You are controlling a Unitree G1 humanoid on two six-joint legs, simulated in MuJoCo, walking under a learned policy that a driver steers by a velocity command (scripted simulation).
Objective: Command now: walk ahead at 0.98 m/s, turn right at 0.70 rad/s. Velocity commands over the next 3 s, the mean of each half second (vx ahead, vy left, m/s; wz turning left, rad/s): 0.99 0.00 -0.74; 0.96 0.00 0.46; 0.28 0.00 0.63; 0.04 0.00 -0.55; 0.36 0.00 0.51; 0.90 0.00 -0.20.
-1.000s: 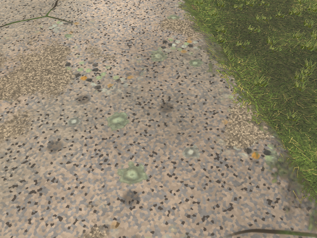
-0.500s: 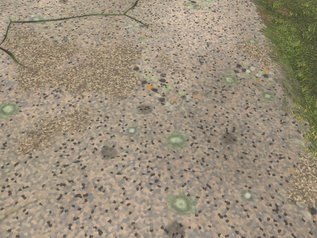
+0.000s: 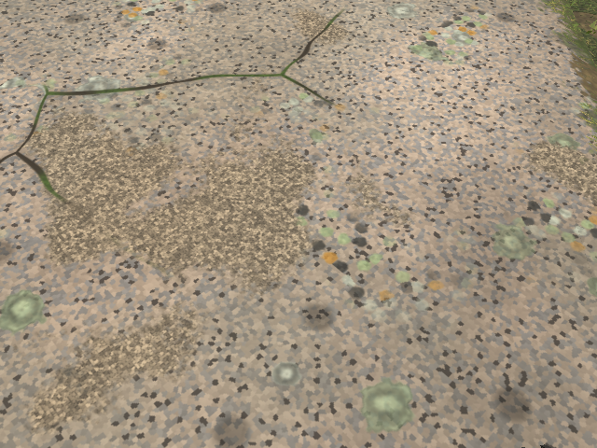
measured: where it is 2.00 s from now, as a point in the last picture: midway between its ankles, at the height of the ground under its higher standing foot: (404, 220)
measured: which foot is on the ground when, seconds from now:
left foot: up 0.00-0.20, down 0.22-0.64, up 0.66-1.00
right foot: down 0.00-0.24, up 0.26-0.62, down 0.64-1.00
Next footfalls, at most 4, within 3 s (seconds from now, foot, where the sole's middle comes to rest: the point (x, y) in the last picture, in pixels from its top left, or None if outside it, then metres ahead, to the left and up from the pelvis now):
0.22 left None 0.42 0.16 -0.77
0.64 right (410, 365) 0.71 -0.21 -0.77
1.08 left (381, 221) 1.16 -0.16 -0.77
1.74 right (439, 222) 1.17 -0.33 -0.77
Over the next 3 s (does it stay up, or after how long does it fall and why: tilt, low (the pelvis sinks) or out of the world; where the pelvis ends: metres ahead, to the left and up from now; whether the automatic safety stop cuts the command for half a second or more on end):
stays up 1.72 -0.02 -0.02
